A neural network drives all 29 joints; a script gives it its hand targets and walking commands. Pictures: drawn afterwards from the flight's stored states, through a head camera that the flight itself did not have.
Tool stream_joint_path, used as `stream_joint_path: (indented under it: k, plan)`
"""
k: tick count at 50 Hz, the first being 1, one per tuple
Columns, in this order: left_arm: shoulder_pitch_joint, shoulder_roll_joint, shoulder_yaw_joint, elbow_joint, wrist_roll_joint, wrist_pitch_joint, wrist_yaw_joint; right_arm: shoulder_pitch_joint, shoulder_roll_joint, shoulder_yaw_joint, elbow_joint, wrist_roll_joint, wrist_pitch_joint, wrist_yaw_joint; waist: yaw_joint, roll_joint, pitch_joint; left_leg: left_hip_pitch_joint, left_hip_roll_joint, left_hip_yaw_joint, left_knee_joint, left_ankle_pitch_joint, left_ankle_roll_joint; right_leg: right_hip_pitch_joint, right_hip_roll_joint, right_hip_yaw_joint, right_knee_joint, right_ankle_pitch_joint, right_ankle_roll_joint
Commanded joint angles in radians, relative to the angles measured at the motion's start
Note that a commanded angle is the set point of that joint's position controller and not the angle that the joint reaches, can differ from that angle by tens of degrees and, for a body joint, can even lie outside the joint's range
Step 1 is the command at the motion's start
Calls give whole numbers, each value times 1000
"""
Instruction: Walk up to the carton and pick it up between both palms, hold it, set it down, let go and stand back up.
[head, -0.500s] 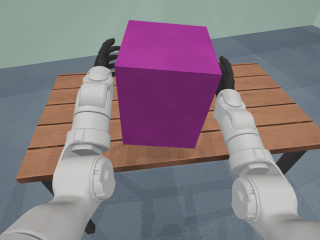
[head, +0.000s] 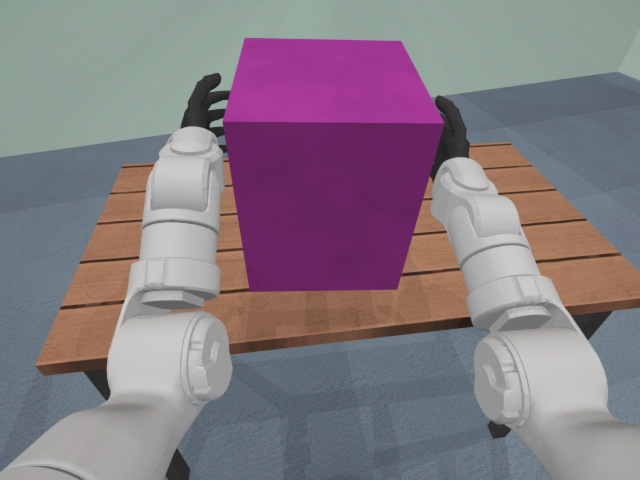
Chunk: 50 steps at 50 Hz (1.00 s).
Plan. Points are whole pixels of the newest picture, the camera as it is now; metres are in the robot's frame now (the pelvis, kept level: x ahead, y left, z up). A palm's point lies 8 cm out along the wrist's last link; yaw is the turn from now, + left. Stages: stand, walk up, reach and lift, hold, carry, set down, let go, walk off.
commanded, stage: reach and lift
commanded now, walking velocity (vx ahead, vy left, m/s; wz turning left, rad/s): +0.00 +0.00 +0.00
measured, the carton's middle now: (324, 168) +0.45 +0.00 +0.20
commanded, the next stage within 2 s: hold in 0.52 s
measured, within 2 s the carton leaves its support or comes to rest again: neither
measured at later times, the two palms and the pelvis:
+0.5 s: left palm (195, 129) +0.40 +0.14 +0.28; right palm (457, 145) +0.40 -0.15 +0.26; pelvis +0.00 +0.00 +0.00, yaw +0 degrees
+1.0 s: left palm (190, 120) +0.39 +0.14 +0.29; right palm (465, 131) +0.39 -0.15 +0.28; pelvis +0.00 +0.00 +0.00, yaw +0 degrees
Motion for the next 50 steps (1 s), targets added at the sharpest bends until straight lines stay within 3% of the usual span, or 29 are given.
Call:
stream_joint_path:
  k: [1,8,19,24,31,41,50]
  plan:
    - [-637,-751,-435,-148,-173,-40,-121,-953,547,395,-259,200,-4,128,-33,80,-513,116,-75,1,-45,176,-47,423,136,-73,32,-25,-46]
    - [-682,-757,-462,-177,-204,-28,-116,-983,562,407,-292,232,28,119,-34,91,-545,106,-74,-7,-37,178,-50,413,138,-70,40,-16,-47]
    - [-699,-720,-408,-126,-190,2,-132,-995,569,380,-247,244,81,114,-21,72,-479,17,-71,-6,-75,69,-31,424,132,-60,42,-64,-41]
    - [-724,-713,-407,-143,-197,10,-135,-1002,583,390,-254,263,102,110,-16,72,-493,7,-71,-7,-75,73,-28,433,133,-56,48,-50,-38]
    - [-742,-725,-449,-209,-236,24,-126,-1026,594,428,-342,316,127,93,-16,83,-565,40,-77,-13,-34,173,-42,438,141,-54,58,25,-39]
    - [-738,-702,-409,-179,-213,65,-145,-1015,577,398,-310,321,180,85,-17,76,-482,-23,-71,-13,-64,76,-35,433,141,-49,58,-33,-39]
    - [-775,-703,-414,-197,-227,77,-146,-1042,597,408,-328,345,207,83,-7,82,-508,-53,-69,-17,-61,79,-33,446,145,-47,75,-14,-39]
